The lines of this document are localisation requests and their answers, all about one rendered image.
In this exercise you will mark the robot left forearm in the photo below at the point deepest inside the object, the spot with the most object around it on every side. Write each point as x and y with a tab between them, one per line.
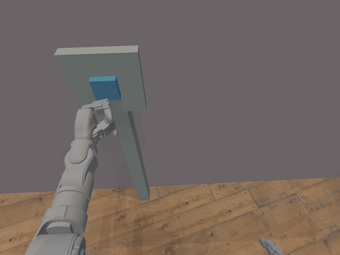
68	212

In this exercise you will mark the right robot hand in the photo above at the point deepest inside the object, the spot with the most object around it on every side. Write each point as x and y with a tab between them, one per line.
271	247

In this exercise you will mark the button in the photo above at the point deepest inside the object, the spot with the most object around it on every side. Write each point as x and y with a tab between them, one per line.
105	87

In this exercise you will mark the left robot upper arm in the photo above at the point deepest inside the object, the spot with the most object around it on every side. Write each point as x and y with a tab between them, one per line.
58	244

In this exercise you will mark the left robot hand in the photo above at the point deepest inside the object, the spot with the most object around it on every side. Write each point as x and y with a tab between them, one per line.
88	127

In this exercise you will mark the panel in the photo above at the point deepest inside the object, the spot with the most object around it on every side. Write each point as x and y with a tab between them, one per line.
81	63

